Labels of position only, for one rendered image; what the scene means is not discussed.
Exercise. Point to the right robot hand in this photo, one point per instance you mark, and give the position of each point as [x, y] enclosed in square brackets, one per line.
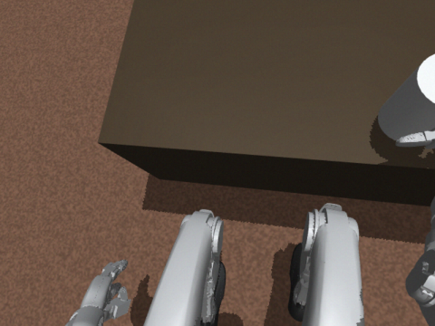
[418, 139]

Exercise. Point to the left robot arm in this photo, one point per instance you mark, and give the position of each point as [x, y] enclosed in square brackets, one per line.
[87, 316]

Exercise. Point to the can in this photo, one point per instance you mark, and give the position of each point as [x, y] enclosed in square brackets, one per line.
[411, 108]

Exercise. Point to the left robot hand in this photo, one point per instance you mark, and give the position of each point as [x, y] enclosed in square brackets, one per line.
[101, 291]

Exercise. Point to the left robot foot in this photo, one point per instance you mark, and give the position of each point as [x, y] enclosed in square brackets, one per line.
[218, 295]

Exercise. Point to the right robot arm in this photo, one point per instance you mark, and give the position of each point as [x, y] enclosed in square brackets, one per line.
[420, 283]

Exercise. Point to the right robot foot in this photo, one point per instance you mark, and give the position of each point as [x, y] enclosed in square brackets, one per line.
[295, 309]

